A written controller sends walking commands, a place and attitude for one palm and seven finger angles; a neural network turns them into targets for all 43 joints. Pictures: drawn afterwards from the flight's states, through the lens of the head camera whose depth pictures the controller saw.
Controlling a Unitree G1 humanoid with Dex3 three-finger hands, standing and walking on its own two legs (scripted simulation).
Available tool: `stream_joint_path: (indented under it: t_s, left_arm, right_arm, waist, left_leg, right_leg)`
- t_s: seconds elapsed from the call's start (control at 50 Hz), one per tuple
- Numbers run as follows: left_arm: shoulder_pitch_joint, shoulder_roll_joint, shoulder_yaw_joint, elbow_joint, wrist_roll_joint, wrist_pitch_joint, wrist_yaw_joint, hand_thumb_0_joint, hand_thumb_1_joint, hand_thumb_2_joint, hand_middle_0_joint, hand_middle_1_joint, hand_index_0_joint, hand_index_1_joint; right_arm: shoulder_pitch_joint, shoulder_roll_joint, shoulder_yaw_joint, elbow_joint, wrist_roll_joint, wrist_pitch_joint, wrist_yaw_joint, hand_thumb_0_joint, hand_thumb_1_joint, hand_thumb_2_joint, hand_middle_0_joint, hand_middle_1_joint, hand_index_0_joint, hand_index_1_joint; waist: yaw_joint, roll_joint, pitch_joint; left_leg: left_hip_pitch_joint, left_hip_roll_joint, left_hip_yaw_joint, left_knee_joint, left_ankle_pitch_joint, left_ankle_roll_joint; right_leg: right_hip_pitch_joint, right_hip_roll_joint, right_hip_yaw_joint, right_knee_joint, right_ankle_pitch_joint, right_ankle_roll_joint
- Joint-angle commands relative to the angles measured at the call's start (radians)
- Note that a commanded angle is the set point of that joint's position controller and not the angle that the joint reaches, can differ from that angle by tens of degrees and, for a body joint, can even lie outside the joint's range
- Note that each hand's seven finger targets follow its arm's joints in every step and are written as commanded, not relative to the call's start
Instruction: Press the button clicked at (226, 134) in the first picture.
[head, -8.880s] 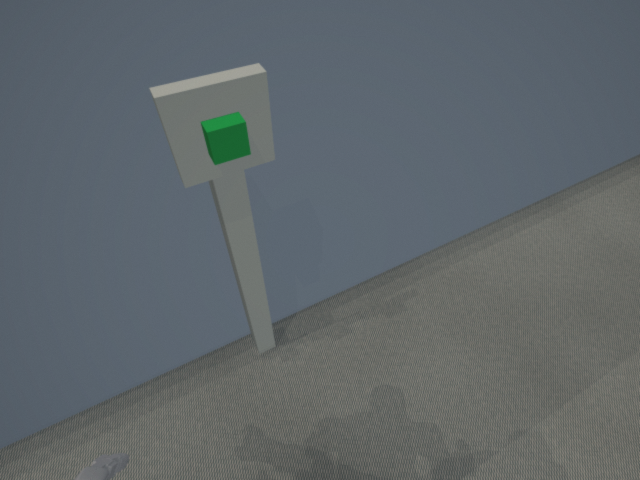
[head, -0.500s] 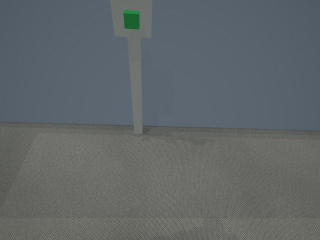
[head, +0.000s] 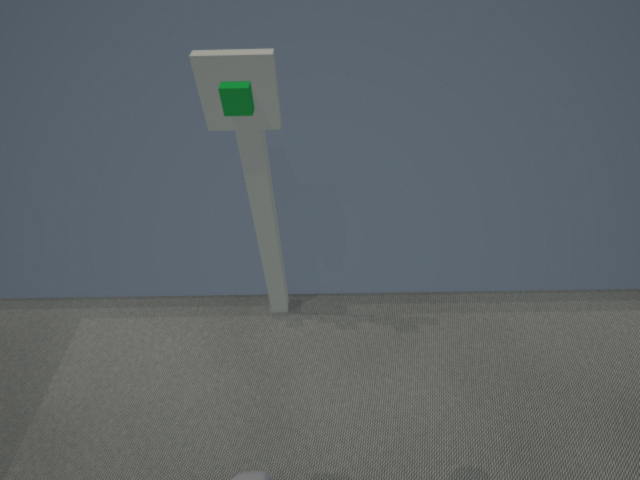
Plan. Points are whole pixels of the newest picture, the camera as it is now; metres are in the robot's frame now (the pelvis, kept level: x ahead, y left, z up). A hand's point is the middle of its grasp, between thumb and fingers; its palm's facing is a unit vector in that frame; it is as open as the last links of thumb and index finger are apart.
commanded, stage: take the last steps up to it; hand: left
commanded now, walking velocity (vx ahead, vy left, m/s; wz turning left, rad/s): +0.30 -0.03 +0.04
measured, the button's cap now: (237, 98) +0.80 +0.22 +0.10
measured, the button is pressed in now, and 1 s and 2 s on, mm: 0 0 0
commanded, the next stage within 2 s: come to a stop and stand still in 0.62 s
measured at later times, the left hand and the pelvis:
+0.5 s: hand (185, 462) +0.19 +0.23 -0.18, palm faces +0.04 -0.98 -0.18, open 7.4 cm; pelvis +0.18 +0.05 +0.00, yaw -2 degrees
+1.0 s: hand (254, 338) +0.39 +0.16 -0.17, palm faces +0.03 -0.97 -0.25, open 7.2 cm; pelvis +0.30 -0.03 -0.01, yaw +0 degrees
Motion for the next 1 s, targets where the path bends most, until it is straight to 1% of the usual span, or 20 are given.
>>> stream_joint_path:
  t_s: [0.0, 0.16, 0.2, 0.22, 0.24, 0.26, 0.28, 0.3, 0.34, 0.36, 0.44, 0.52, 0.62, 0.66, 0.7, 0.72, 0.74, 0.76, 0.82, 0.98]
  left_arm:
    - [0.089, 0.137, 0.021, 0.005, -0.003, -0.031, 0.01, 0.0, 0.9, 0.9, -0.2, -0.3, -0.2, -0.3]
    - [0.149, 0.14, 0.024, 0.057, 0.0, -0.024, 0.017, 0.0, 0.9, 0.9, -0.2, -0.3, -0.2, -0.3]
    - [0.131, 0.147, 0.029, 0.058, -0.001, -0.02, 0.018, 0.0, 0.9, 0.9, -0.2, -0.3, -0.2, -0.3]
    - [0.108, 0.148, 0.031, 0.051, -0.006, -0.018, 0.017, 0.0, 0.9, 0.9, -0.2, -0.3, -0.2, -0.3]
    - [0.113, 0.126, 0.028, 0.043, -0.011, -0.017, 0.013, 0.0, 0.9, 0.9, -0.2, -0.3, -0.2, -0.3]
    - [0.162, 0.07, 0.023, 0.025, -0.021, -0.013, 0.004, 0.0, 0.9, 0.9, -0.2, -0.3, -0.2, -0.3]
    - [0.108, 0.093, 0.02, -0.012, -0.015, -0.017, 0.003, 0.0, 0.9, 0.9, -0.2, -0.3, -0.2, -0.3]
    - [0.042, 0.097, 0.021, -0.027, -0.014, -0.005, 0.005, 0.0, 0.9, 0.9, -0.2, -0.3, -0.2, -0.3]
    - [-0.031, 0.087, 0.03, -0.03, -0.002, 0.003, -0.01, 0.0, 0.9, 0.9, -0.2, -0.3, -0.2, -0.3]
    - [-0.02, 0.071, 0.031, -0.023, 0.004, 0.012, -0.015, 0.0, 0.9, 0.9, -0.2, -0.3, -0.2, -0.3]
    - [0.016, 0.054, 0.037, -0.029, 0.007, 0.041, -0.021, 0.0, 0.9, 0.9, -0.2, -0.3, -0.2, -0.3]
    - [-0.096, 0.086, 0.038, -0.079, 0.004, 0.049, -0.027, 0.0, 0.9, 0.9, -0.2, -0.3, -0.2, -0.3]
    - [-0.218, 0.099, 0.03, -0.125, -0.001, 0.038, -0.028, 0.0, 0.9, 0.9, -0.2, -0.3, -0.2, -0.3]
    - [-0.197, 0.112, 0.032, -0.117, -0.001, 0.029, -0.028, 0.0, 0.9, 0.9, -0.2, -0.3, -0.2, -0.3]
    - [-0.052, 0.161, 0.042, -0.065, 0.0, 0.012, -0.022, 0.0, 0.9, 0.9, -0.2, -0.3, -0.2, -0.3]
    - [0.044, 0.234, 0.056, -0.033, 0.006, -0.006, -0.009, 0.0, 0.9, 0.9, -0.2, -0.3, -0.2, -0.3]
    - [0.102, 0.311, 0.064, -0.02, -0.006, -0.008, -0.001, 0.0, 0.9, 0.9, -0.2, -0.3, -0.2, -0.3]
    - [0.049, 0.298, 0.053, -0.033, -0.017, -0.01, 0.007, 0.0, 0.9, 0.9, -0.2, -0.3, -0.2, -0.3]
    - [-0.149, 0.236, 0.039, -0.089, -0.005, 0.019, 0.034, 0.0, 0.9, 0.9, -0.2, -0.3, -0.2, -0.3]
    - [-0.194, 0.25, 0.062, -0.141, 0.003, 0.057, 0.041, 0.0, 0.9, 0.9, -0.2, -0.3, -0.2, -0.3]
  right_arm:
    - [-0.078, -0.011, -0.004, -0.081, 0.001, -0.027, 0.012, 0.0, -0.9, -0.9, 0.2, 0.3, 0.2, 0.3]
    - [-0.216, 0.019, 0.012, -0.124, 0.008, -0.053, 0.016, 0.0, -0.9, -0.9, 0.2, 0.3, 0.2, 0.3]
    - [-0.149, 0.004, 0.008, -0.104, 0.006, -0.062, 0.009, 0.0, -0.9, -0.9, 0.2, 0.3, 0.2, 0.3]
    - [-0.047, -0.014, 0.003, -0.071, 0.002, -0.069, 0.0, 0.0, -0.9, -0.9, 0.2, 0.3, 0.2, 0.3]
    - [0.102, -0.071, -0.01, -0.027, -0.004, -0.078, -0.011, 0.0, -0.9, -0.9, 0.2, 0.3, 0.2, 0.3]
    - [0.216, -0.19, -0.036, 0.002, -0.012, -0.083, -0.024, 0.0, -0.9, -0.9, 0.2, 0.3, 0.2, 0.3]
    - [0.244, -0.217, -0.036, 0.005, 0.004, -0.069, -0.027, 0.0, -0.9, -0.9, 0.2, 0.3, 0.2, 0.3]
    - [0.185, -0.206, -0.034, -0.012, 0.007, -0.066, -0.036, 0.0, -0.9, -0.9, 0.2, 0.3, 0.2, 0.3]
    - [0.06, -0.101, -0.01, -0.046, 0.004, -0.074, -0.034, 0.0, -0.9, -0.9, 0.2, 0.3, 0.2, 0.3]
    - [0.032, -0.064, 0.001, -0.049, 0.003, -0.081, -0.035, 0.0, -0.9, -0.9, 0.2, 0.3, 0.2, 0.3]
    - [0.015, -0.045, 0.006, -0.066, 0.006, -0.094, -0.037, 0.0, -0.9, -0.9, 0.2, 0.3, 0.2, 0.3]
    - [0.042, -0.071, 0.001, -0.058, 0.006, -0.091, -0.035, 0.0, -0.9, -0.9, 0.2, 0.3, 0.2, 0.3]
    - [0.077, -0.105, -0.011, -0.036, -0.004, -0.072, -0.03, 0.0, -0.9, -0.9, 0.2, 0.3, 0.2, 0.3]
    - [0.074, -0.11, -0.013, -0.03, -0.006, -0.063, -0.031, 0.0, -0.9, -0.9, 0.2, 0.3, 0.2, 0.3]
    - [0.076, -0.09, -0.006, -0.02, 0.002, -0.059, -0.026, 0.0, -0.9, -0.9, 0.2, 0.3, 0.2, 0.3]
    - [0.103, -0.037, 0.01, -0.024, 0.012, -0.066, -0.022, 0.0, -0.9, -0.9, 0.2, 0.3, 0.2, 0.3]
    - [0.121, -0.001, 0.021, -0.043, 0.023, -0.059, -0.029, 0.0, -0.9, -0.9, 0.2, 0.3, 0.2, 0.3]
    - [0.113, -0.027, 0.022, -0.034, 0.027, -0.041, -0.04, 0.0, -0.9, -0.9, 0.2, 0.3, 0.2, 0.3]
    - [0.082, -0.004, 0.023, -0.012, 0.032, -0.012, -0.046, 0.0, -0.9, -0.9, 0.2, 0.3, 0.2, 0.3]
    - [0.006, -0.031, -0.005, -0.082, 0.014, 0.042, -0.024, 0.0, -0.9, -0.9, 0.2, 0.3, 0.2, 0.3]
  waist:
    - [0.011, -0.118, 0.118]
    - [0.04, -0.142, 0.139]
    - [0.0, -0.123, 0.105]
    - [-0.05, -0.079, 0.064]
    - [-0.104, 0.028, -0.045]
    - [-0.116, 0.271, -0.152]
    - [-0.118, 0.241, -0.153]
    - [-0.108, 0.195, -0.109]
    - [-0.059, 0.062, 0.072]
    - [-0.031, 0.055, 0.102]
    - [0.013, 0.082, 0.07]
    - [0.003, 0.076, 0.092]
    - [-0.034, 0.109, 0.093]
    - [-0.021, 0.104, 0.068]
    - [0.048, 0.002, 0.007]
    - [0.079, -0.151, -0.087]
    - [0.074, -0.271, -0.153]
    - [0.061, -0.249, -0.181]
    - [0.01, -0.119, -0.062]
    - [0.008, -0.174, -0.056]
  left_leg:
    - [-0.132, 0.034, 0.002, -0.073, 0.067, -0.021]
    - [-0.016, 0.004, 0.058, -0.355, 0.041, 0.012]
    - [0.119, -0.026, 0.083, -0.445, 0.047, 0.025]
    - [0.282, -0.055, 0.098, -0.52, 0.09, 0.033]
    - [0.514, 0.008, 0.015, -0.586, 0.118, 0.057]
    - [0.716, 0.282, -0.355, -0.663, 0.163, 0.152]
    - [0.679, 0.379, -0.482, -0.766, 0.106, 0.216]
    - [0.588, 0.394, -0.503, -0.804, 0.015, 0.223]
    - [0.36, 0.317, -0.354, -0.86, -0.049, 0.187]
    - [0.284, 0.276, -0.276, -0.877, -0.023, 0.159]
    - [0.244, 0.205, -0.101, -0.886, 0.135, 0.148]
    - [0.315, 0.2, -0.061, -0.881, 0.236, 0.158]
    - [0.366, 0.204, -0.028, -0.797, 0.341, 0.146]
    - [0.345, 0.2, -0.029, -0.726, 0.308, 0.125]
    - [0.271, 0.122, 0.023, -0.527, 0.278, 0.068]
    - [0.102, 0.038, 0.09, -0.307, 0.119, 0.02]
    - [0.037, -0.049, 0.078, -0.11, -0.333, -0.015]
    - [0.111, -0.019, -0.038, -0.061, -0.37, -0.018]
    - [0.114, -0.002, -0.062, -0.064, -0.284, -0.027]
    - [0.083, -0.054, -0.049, -0.056, -0.171, -0.05]
  right_leg:
    - [-0.002, -0.253, 0.195, -0.254, 0.06, -0.092]
    - [0.055, -0.263, 0.163, -0.156, 0.307, -0.096]
    - [0.041, -0.246, 0.142, -0.06, 0.366, -0.08]
    - [-0.012, -0.211, 0.101, 0.074, 0.423, -0.059]
    - [-0.104, -0.153, 0.055, 0.305, 0.367, -0.022]
    - [-0.344, -0.022, -0.018, 0.605, -0.063, 0.033]
    - [-0.428, 0.004, 0.059, 0.762, -0.332, 0.023]
    - [-0.486, -0.039, 0.106, 0.869, -0.299, 0.022]
    - [-0.5, -0.109, 0.132, 0.871, -0.147, 0.033]
    - [-0.457, -0.121, 0.128, 0.829, -0.107, 0.041]
    - [-0.41, -0.127, 0.108, 0.713, 0.007, 0.072]
    - [-0.458, -0.134, 0.096, 0.554, 0.067, 0.092]
    - [-0.358, -0.088, 0.038, 0.299, 0.037, 0.08]
    - [-0.236, -0.061, 0.019, 0.21, 0.047, 0.067]
    - [0.013, -0.045, 0.018, 0.076, 0.148, 0.054]
    - [0.235, -0.227, 0.213, 0.072, 0.4, -0.001]
    - [0.28, -0.431, 0.399, 0.02, 0.75, -0.107]
    - [0.159, -0.433, 0.396, -0.007, 0.865, -0.144]
    - [-0.006, -0.378, 0.257, 0.027, 0.865, -0.156]
    - [-0.084, -0.347, 0.196, -0.024, 0.586, -0.14]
